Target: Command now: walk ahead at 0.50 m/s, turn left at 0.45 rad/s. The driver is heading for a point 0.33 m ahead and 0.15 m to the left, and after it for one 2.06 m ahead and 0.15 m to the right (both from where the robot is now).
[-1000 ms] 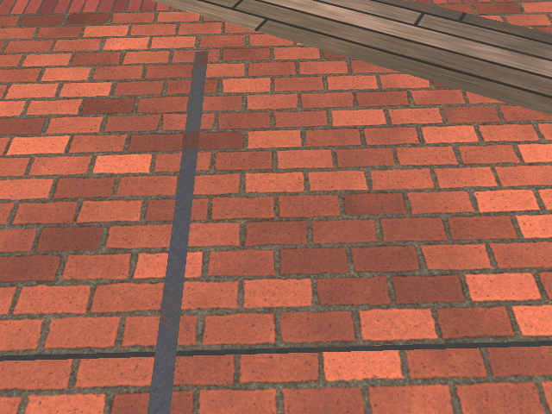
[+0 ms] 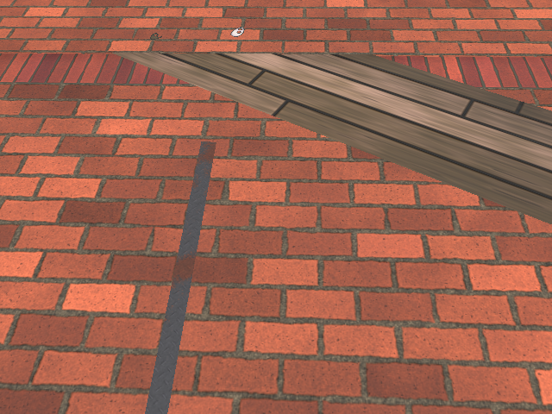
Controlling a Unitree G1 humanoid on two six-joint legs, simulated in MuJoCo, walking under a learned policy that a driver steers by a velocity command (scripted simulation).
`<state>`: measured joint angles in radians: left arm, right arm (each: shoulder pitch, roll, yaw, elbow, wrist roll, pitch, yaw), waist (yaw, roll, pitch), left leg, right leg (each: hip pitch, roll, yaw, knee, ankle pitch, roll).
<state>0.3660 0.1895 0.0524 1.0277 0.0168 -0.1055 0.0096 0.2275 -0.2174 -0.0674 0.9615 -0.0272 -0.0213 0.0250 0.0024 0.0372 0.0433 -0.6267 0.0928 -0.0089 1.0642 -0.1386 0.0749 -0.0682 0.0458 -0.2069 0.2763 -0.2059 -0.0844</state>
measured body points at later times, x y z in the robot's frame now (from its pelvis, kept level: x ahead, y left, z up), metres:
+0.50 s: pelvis +0.26 +0.07 +0.00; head +0.28 +0.09 +0.45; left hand +0.30 +0.34 -0.14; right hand +0.36 -0.18 -0.14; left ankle +0.24 +0.10 -0.75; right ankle +0.33 -0.09 -0.66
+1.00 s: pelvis +0.54 +0.08 -0.01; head +0.56 +0.08 +0.44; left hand +0.58 +0.35 -0.15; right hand +0.63 -0.17 -0.14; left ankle +0.47 +0.21 -0.65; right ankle +0.56 +0.04 -0.75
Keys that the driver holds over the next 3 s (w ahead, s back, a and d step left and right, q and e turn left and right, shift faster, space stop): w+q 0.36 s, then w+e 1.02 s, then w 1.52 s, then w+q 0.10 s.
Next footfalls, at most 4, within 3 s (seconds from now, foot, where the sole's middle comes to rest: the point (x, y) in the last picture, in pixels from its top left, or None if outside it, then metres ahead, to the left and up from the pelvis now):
0.28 left None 0.28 0.11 -0.78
0.84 right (279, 372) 0.60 0.04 -0.78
1.36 left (230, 264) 0.93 0.19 -0.78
1.86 right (326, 224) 1.07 -0.10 -0.78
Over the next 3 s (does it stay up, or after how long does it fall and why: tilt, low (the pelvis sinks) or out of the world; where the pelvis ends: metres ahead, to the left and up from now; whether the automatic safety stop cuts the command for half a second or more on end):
stays up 1.53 -0.17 -0.02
